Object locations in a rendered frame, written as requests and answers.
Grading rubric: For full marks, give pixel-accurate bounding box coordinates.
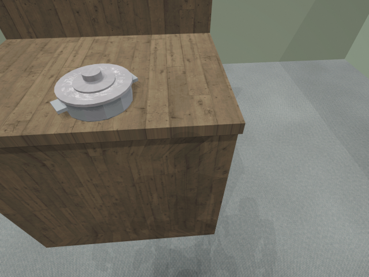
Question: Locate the knob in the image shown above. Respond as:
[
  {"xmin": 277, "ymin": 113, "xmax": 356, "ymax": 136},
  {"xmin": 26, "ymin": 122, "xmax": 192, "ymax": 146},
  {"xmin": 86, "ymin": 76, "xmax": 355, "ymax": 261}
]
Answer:
[{"xmin": 81, "ymin": 66, "xmax": 102, "ymax": 82}]

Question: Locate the pot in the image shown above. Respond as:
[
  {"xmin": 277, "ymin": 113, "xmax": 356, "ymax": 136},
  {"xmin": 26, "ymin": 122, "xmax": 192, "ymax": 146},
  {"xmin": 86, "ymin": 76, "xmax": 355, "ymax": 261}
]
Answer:
[{"xmin": 50, "ymin": 73, "xmax": 138, "ymax": 122}]

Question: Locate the table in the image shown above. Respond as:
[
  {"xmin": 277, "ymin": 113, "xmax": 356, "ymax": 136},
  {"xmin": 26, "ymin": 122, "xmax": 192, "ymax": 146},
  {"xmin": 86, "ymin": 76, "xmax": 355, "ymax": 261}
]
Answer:
[{"xmin": 0, "ymin": 0, "xmax": 245, "ymax": 248}]

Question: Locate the lid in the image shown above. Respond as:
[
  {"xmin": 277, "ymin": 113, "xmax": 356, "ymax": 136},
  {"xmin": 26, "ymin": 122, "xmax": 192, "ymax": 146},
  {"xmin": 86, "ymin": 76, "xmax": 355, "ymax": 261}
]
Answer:
[{"xmin": 54, "ymin": 63, "xmax": 133, "ymax": 107}]

